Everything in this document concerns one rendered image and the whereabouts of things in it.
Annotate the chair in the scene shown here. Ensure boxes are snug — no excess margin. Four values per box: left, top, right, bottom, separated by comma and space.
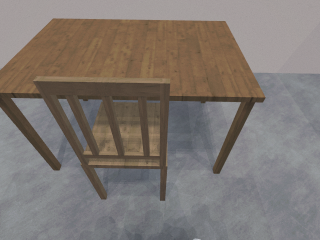
33, 76, 170, 201

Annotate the table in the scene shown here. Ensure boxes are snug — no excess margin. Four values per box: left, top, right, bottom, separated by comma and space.
0, 18, 266, 174

